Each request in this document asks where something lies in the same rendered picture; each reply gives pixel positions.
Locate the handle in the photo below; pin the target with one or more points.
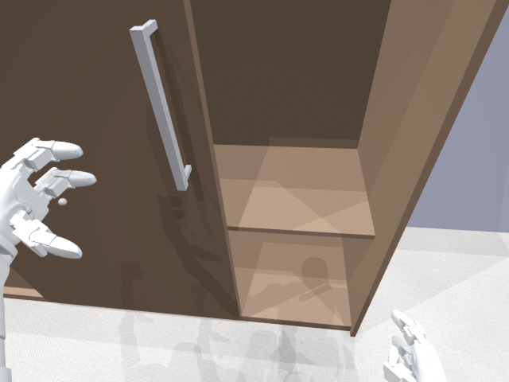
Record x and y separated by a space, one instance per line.
141 39

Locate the robot right hand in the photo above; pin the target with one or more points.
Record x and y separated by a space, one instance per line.
422 362

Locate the left robot forearm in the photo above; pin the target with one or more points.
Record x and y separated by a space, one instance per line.
7 254

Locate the robot left hand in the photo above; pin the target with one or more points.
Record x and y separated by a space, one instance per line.
17 193

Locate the wardrobe door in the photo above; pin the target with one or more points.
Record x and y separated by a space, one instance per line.
69 73
15 280

